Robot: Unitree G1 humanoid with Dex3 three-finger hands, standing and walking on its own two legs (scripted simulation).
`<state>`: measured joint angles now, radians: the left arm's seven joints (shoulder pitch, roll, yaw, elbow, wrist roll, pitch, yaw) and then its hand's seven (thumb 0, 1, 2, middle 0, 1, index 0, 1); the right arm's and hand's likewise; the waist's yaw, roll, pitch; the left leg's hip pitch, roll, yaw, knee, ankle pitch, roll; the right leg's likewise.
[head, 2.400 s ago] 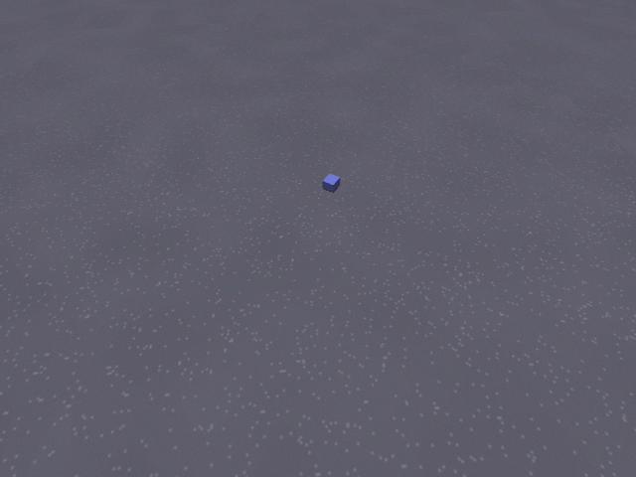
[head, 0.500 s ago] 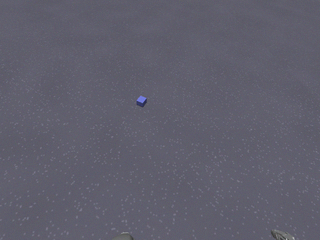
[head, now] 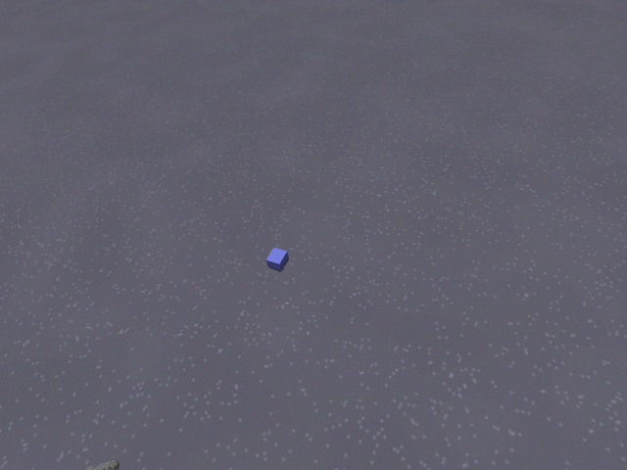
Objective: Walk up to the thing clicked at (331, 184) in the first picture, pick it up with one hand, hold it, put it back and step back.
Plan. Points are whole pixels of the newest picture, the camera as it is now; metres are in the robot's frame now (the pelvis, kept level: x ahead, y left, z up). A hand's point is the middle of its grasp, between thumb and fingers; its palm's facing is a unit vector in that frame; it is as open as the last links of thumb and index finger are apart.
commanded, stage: walk up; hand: left
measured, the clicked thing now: (277, 259) +1.00 +0.24 -0.74
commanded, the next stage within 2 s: none
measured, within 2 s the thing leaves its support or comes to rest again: neither
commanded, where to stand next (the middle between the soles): +0.59 +0.06 m, yaw +0 degrees
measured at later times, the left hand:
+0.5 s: hand (122, 422) +0.23 +0.34 -0.15, palm faces -0.03 -0.95 -0.32, open 7.4 cm
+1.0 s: hand (180, 283) +0.46 +0.29 -0.10, palm faces -0.02 -0.91 -0.40, open 7.4 cm
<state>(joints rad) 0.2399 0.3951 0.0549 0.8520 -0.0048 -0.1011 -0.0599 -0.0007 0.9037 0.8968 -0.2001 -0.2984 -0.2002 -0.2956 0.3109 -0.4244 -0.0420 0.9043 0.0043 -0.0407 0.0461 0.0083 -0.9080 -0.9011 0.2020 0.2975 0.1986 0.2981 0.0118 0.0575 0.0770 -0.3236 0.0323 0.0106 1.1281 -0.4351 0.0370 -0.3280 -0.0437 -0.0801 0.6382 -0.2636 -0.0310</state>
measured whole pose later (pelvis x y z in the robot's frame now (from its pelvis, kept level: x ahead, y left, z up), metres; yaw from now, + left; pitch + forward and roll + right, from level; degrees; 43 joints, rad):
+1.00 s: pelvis +0.36 +0.02 +0.01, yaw +0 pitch -3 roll +1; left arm 0.25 0.37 0.04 0.85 0.00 -0.10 -0.04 0.00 0.90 0.90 -0.20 -0.30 -0.20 -0.30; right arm 0.34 -0.42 -0.04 0.88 0.00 -0.03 0.04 0.01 -0.91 -0.90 0.20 0.30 0.20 0.30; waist 0.00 0.05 0.08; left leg -0.36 0.01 -0.01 1.03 -0.42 0.04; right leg -0.28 -0.03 -0.07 0.53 -0.20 -0.04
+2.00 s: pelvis +0.51 +0.06 +0.01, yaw -1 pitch -3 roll +1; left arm 0.14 0.35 0.00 1.03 0.01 -0.01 -0.02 0.00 0.90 0.90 -0.20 -0.30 -0.20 -0.30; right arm 0.16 -0.35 0.01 1.04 0.00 -0.01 0.02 0.00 -0.91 -0.90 0.20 0.30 0.20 0.30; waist 0.00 0.02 0.08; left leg -0.24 0.02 0.08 0.51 -0.21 0.01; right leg -0.27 -0.03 -0.02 0.54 -0.21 0.00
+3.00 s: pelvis +0.55 +0.06 +0.02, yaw +0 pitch -2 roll +0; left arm 0.07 0.33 0.02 1.18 0.01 -0.01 -0.01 0.00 0.90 0.90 -0.20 -0.30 -0.20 -0.30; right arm 0.07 -0.34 -0.01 1.17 -0.01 -0.02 0.01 0.00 -0.91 -0.90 0.20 0.30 0.20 0.30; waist 0.00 0.00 0.04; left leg -0.10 0.03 0.07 0.29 -0.16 -0.01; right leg -0.12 -0.02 -0.04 0.30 -0.15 0.00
